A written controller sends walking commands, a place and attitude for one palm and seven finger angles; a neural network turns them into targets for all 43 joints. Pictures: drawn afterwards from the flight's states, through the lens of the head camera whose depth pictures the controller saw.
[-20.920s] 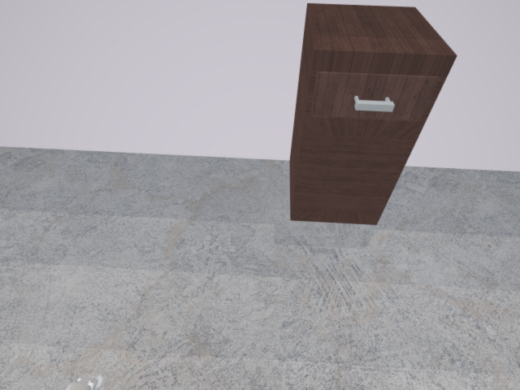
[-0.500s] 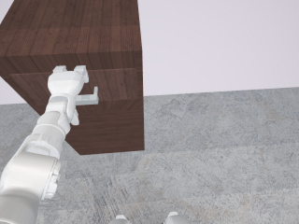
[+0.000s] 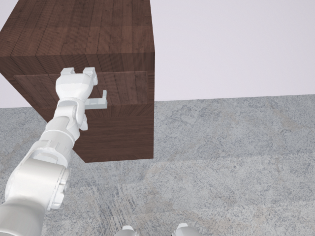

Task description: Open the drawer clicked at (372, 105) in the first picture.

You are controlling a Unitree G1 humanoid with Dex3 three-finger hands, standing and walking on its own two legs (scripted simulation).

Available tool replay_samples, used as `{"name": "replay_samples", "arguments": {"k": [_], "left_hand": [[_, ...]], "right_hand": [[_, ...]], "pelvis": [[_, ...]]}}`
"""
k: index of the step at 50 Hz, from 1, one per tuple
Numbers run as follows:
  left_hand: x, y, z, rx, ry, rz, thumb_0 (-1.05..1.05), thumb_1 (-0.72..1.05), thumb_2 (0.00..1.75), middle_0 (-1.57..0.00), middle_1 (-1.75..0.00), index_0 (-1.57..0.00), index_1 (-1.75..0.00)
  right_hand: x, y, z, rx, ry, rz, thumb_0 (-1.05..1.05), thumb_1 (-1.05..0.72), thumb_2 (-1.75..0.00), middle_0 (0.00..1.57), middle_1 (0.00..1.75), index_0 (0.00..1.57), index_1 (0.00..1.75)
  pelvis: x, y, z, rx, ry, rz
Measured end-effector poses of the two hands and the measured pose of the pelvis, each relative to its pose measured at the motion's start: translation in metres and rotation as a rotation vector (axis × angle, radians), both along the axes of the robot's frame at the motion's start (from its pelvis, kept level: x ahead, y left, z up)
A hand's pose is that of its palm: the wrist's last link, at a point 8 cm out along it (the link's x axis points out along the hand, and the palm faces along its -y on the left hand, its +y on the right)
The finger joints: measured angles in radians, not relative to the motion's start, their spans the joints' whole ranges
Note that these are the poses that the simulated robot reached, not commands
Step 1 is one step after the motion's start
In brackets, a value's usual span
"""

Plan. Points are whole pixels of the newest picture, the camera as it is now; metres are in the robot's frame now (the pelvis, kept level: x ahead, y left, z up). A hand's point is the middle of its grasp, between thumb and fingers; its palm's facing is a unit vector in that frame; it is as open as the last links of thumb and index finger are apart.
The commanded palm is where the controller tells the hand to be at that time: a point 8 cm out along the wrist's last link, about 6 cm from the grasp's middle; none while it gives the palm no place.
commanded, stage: move the hooked fingers above the handle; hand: left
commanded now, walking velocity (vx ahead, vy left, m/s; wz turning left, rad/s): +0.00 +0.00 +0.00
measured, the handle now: (87, 98) +0.53 +0.20 -0.04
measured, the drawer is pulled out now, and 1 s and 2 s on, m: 0.00 0.00 0.00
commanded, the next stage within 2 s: lower the fingers behind the handle in 0.04 s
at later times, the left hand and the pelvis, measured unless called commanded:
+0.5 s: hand (82, 99) +0.49 +0.19 +0.02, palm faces -0.01 +0.00 -1.00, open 13.7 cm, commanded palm +0.48 +0.18 +0.05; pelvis +0.00 +0.00 -0.01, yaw +0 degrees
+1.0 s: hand (90, 107) +0.49 +0.18 -0.02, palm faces -0.03 +0.00 -1.00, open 13.6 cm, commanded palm +0.48 +0.17 +0.02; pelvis -0.03 +0.00 -0.04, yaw +0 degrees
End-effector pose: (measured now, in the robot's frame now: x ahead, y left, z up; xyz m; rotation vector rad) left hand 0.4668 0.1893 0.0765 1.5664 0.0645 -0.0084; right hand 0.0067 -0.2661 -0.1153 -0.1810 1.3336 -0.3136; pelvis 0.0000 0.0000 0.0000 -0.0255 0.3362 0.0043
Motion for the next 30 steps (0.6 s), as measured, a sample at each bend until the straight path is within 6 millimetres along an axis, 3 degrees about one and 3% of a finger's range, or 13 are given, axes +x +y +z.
{"name": "replay_samples", "arguments": {"k": [21, 30], "left_hand": [[-0.001, 0.0, -0.003, 0.004, -0.025, -0.004, 0.0, -0.49, 0.3, -0.32, -1.24, -0.35, -1.23], [-0.002, -0.001, -0.007, 0.007, -0.052, 0.009, 0.0, -0.49, 0.3, -0.32, -1.23, -0.33, -1.27]], "right_hand": [[0.016, 0.006, -0.006, 0.018, -0.013, 0.025, 0.0, -0.9, -0.89, 0.21, 0.3, 0.2, 0.3], [0.013, 0.002, -0.011, 0.008, -0.009, 0.038, 0.0, -0.9, -0.89, 0.21, 0.3, 0.2, 0.3]], "pelvis": [[0.003, 0.002, -0.004, -0.002, 0.012, 0.003], [-0.004, 0.0, -0.01, -0.003, 0.028, 0.01]]}}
